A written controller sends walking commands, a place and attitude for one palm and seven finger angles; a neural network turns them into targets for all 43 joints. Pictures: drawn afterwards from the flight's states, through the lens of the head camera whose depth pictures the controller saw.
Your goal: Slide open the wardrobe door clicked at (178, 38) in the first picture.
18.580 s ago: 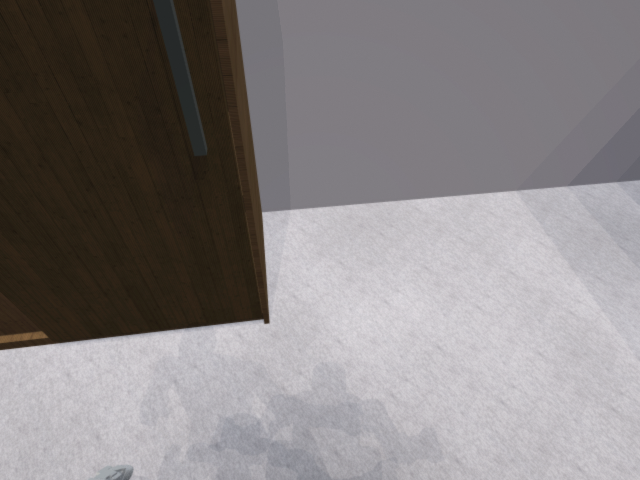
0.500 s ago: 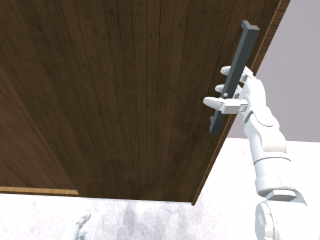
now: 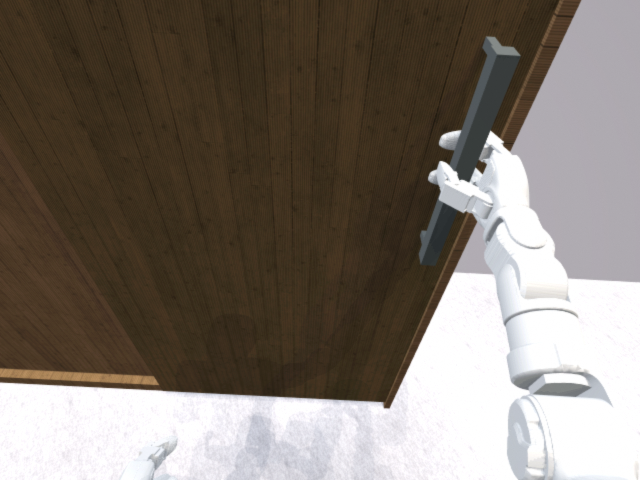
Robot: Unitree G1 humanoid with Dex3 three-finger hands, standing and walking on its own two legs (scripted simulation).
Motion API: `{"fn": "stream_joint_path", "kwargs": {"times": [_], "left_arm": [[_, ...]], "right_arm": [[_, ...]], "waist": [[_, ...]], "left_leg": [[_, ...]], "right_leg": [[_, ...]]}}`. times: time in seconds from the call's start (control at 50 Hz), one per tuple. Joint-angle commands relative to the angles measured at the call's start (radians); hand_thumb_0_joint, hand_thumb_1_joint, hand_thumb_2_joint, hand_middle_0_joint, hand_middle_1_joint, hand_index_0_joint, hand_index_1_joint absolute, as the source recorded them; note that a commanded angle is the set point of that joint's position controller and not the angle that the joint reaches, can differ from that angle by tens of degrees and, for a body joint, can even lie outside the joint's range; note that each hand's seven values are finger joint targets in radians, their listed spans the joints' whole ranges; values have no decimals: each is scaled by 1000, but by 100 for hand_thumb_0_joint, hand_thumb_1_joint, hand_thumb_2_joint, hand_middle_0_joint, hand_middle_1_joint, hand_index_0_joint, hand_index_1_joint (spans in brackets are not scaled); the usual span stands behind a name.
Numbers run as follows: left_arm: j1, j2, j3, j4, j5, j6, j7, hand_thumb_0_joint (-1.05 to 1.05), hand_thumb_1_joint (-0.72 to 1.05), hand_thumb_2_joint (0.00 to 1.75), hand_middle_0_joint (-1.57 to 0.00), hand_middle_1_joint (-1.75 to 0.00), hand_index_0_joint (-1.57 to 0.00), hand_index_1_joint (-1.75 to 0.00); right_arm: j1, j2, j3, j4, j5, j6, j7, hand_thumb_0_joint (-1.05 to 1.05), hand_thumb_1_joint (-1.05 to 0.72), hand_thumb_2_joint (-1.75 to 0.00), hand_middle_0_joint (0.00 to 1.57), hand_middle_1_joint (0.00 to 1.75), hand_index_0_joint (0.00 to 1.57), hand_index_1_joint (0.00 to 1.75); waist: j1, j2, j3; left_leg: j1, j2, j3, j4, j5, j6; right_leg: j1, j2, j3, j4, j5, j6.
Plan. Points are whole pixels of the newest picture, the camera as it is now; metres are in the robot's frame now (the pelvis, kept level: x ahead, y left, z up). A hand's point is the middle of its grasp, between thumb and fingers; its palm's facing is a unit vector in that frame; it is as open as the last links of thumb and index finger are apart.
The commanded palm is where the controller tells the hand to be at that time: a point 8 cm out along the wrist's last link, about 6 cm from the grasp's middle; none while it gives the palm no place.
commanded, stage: grip the handle and tug to test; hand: right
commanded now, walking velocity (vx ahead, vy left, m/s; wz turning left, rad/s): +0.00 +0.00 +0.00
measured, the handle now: (453, 170) +0.48 -0.13 +0.17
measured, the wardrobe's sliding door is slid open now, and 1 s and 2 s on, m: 0.00 0.00 0.04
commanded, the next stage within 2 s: tug the door sideways, standing still in 0.58 s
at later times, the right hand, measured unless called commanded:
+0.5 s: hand (446, 187) +0.42 -0.11 +0.18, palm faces -0.01 +1.00 +0.00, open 6.0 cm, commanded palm +0.37 -0.15 +0.19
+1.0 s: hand (446, 186) +0.42 -0.11 +0.19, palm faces +0.02 +1.00 -0.02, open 6.0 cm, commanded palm +0.40 -0.13 +0.19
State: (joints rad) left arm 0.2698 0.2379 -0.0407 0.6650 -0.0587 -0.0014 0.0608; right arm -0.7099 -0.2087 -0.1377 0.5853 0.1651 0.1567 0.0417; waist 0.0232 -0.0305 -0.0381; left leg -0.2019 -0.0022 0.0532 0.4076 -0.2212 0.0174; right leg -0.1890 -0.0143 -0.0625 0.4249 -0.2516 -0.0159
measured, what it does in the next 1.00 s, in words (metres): stands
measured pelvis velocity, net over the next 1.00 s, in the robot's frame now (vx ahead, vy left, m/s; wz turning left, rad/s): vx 0.04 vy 0.01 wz -0.04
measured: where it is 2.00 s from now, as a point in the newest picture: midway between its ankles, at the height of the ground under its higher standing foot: outside the picture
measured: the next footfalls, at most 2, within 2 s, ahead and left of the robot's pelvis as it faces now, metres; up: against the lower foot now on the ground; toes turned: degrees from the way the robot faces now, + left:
left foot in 1.82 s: +0.07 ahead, +0.17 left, +0.00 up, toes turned +5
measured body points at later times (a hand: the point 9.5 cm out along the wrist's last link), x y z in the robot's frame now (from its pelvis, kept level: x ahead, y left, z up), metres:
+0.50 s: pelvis +0.02 +0.00 +0.00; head +0.01 +0.02 +0.45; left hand +0.15 +0.25 -0.10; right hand +0.42 -0.16 +0.19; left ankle +0.00 +0.11 -0.74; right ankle -0.02 -0.11 -0.74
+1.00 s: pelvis +0.04 +0.01 +0.00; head +0.04 +0.03 +0.45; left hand +0.23 +0.23 -0.10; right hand +0.42 -0.16 +0.19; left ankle +0.00 +0.11 -0.74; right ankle -0.02 -0.11 -0.74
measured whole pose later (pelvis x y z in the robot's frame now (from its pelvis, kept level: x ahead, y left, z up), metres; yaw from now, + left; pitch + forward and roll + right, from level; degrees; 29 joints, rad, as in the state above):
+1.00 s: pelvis +0.04 +0.01 +0.00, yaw -2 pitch +2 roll +0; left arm 0.17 0.24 -0.03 0.63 -0.04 0.04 0.05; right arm -0.54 -0.14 -0.07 0.22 0.16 0.34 0.00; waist -0.04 -0.05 -0.06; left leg -0.15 0.00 0.09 0.42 -0.29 0.03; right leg -0.15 -0.01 0.00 0.42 -0.29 0.00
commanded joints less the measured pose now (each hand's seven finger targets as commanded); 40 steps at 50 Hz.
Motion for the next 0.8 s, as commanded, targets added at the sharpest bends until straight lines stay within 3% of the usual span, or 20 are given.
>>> {"fn": "stream_joint_path", "kwargs": {"times": [0.0,0.04,0.08,0.1,0.16,0.18,0.2,0.26,0.3,0.34,0.38,0.4,0.42,0.46,0.52,0.54,0.64,0.66,0.7,0.78], "left_arm": [[-66,128,50,-138,0,-49,11,0,90,90,-20,-30,-20,-30],[-80,118,47,-144,-4,-50,10,0,90,90,-20,-30,-20,-30],[-77,115,44,-140,-5,-52,7,0,90,90,-20,-30,-20,-30],[-72,120,49,-140,-4,-52,8,0,90,90,-20,-30,-20,-30],[-75,117,48,-143,-2,-53,6,0,90,90,-20,-30,-20,-30],[-83,114,49,-150,-2,-56,2,0,90,90,-20,-30,-20,-30],[-83,118,52,-156,-2,-54,0,0,90,90,-20,-30,-20,-30],[-95,114,50,-161,-2,-53,-7,0,90,90,-20,-30,-20,-30],[-107,118,54,-179,-1,-52,-12,0,90,90,-20,-30,-20,-30],[-118,115,52,-187,-1,-50,-15,0,90,90,-20,-30,-20,-30],[-129,113,52,-196,-2,-47,-19,0,90,90,-20,-30,-20,-30],[-132,116,54,-203,-3,-45,-20,0,90,90,-20,-30,-20,-30],[-138,111,54,-209,-1,-44,-23,0,90,90,-20,-30,-20,-30],[-143,111,53,-217,1,-37,-26,0,90,90,-20,-30,-20,-30],[-155,112,52,-230,1,-22,-27,0,90,90,-20,-30,-20,-30],[-157,113,53,-231,2,-18,-27,0,90,90,-20,-30,-20,-30],[-180,104,48,-248,4,-4,-30,0,90,90,-20,-30,-20,-30],[-182,105,46,-245,6,-1,-30,0,90,90,-20,-30,-20,-30],[-178,113,47,-223,6,6,-19,0,90,90,-20,-30,-20,-30],[-160,107,47,-187,10,4,-2,0,90,90,-20,-30,-20,-30]], "right_arm": [[-468,-165,-61,-217,15,-66,12,0,-90,-90,45,140,45,140],[-509,-122,-15,-264,12,-72,21,0,-90,-90,45,140,45,140],[-521,-88,15,-255,12,-69,20,0,-90,-90,45,140,45,140],[-510,-102,0,-250,13,-72,16,0,-90,-90,45,140,45,140],[-509,-102,0,-280,8,-72,14,0,-90,-90,45,140,45,140],[-490,-85,9,-307,9,-73,16,0,-90,-90,45,140,45,140],[-448,-101,-5,-318,11,-76,16,0,-90,-90,45,140,45,140],[-417,-69,19,-369,15,-69,23,0,-90,-90,45,140,45,140],[-335,-78,4,-414,19,-65,26,0,-90,-90,45,140,45,140],[-284,-97,-20,-463,23,-55,30,0,-90,-90,45,140,45,140],[-260,-65,11,-514,23,-41,37,0,-90,-90,45,140,45,140],[-228,-81,0,-540,23,-38,36,0,-90,-90,45,140,45,140],[-191,-75,-3,-569,24,-27,35,0,-90,-90,45,140,45,140],[-116,-100,-31,-613,24,-5,34,0,-90,-90,45,140,45,140],[-44,-90,-22,-663,28,37,42,0,-90,-90,45,140,45,140],[-36,-122,-51,-688,27,49,39,0,-90,-90,45,140,45,140],[49,-105,-35,-797,30,98,39,0,-90,-90,45,140,45,140],[53,-92,-22,-795,31,110,40,0,-90,-90,45,140,45,140],[-80,-116,-15,-773,23,120,32,0,-90,-90,45,140,45,140],[-241,-59,30,-679,18,144,11,0,-90,-90,45,140,45,140]], "waist": [[-7,88,-293],[2,37,-302],[11,26,-286],[10,60,-291],[2,44,-323],[-4,20,-339],[-13,41,-353],[-12,39,-345],[-34,48,-367],[-43,44,-377],[-37,48,-362],[-46,49,-369],[-51,20,-373],[-62,43,-384],[-63,55,-365],[-67,52,-369],[-73,15,-373],[-68,26,-358],[-40,40,-329],[-2,30,-309]], "left_leg": [[94,-12,-16,-27,321,14],[89,-9,-20,-23,336,14],[62,-12,-15,-24,317,16],[72,-12,-14,-25,322,15],[88,-12,-15,-15,351,16],[93,-11,-16,-10,373,18],[113,-12,-13,-6,387,19],[119,-11,-11,0,428,18],[152,-10,-10,6,465,18],[171,-10,-14,9,499,17],[174,-8,-12,10,521,14],[189,-7,-10,13,535,16],[191,-6,-12,17,562,15],[216,-6,-11,23,608,12],[226,-1,-9,26,648,8],[234,-1,-12,26,665,7],[235,4,-12,36,702,6],[227,2,-9,34,699,5],[198,-1,-13,18,656,7],[134,-6,-8,19,644,5]], "right_leg": [[109,5,51,-19,308,-24],[123,7,46,-17,316,-23],[132,5,54,-15,309,-19],[135,3,54,-13,319,-22],[143,5,54,-13,342,-21],[157,6,51,-7,369,-20],[160,5,52,-5,393,-19],[165,3,48,-3,424,-18],[170,2,43,-1,465,-18],[172,2,39,0,487,-18],[172,0,33,-2,499,-18],[175,-1,35,2,532,-18],[184,-1,31,5,562,-19],[183,-3,30,8,607,-17],[174,-5,24,8,624,-20],[174,-3,21,9,628,-20],[191,-4,25,20,696,-18],[187,-3,26,18,684,-18],[192,-1,26,17,627,-19],[212,7,38,40,634,-22]]}}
